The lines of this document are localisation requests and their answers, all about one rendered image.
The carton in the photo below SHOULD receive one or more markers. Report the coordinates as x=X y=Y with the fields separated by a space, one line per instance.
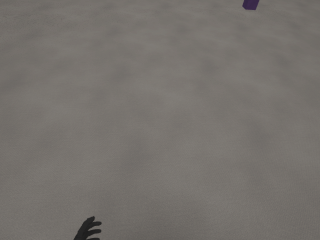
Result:
x=250 y=4

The left robot hand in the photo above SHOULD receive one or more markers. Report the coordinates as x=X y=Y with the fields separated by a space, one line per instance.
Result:
x=83 y=232

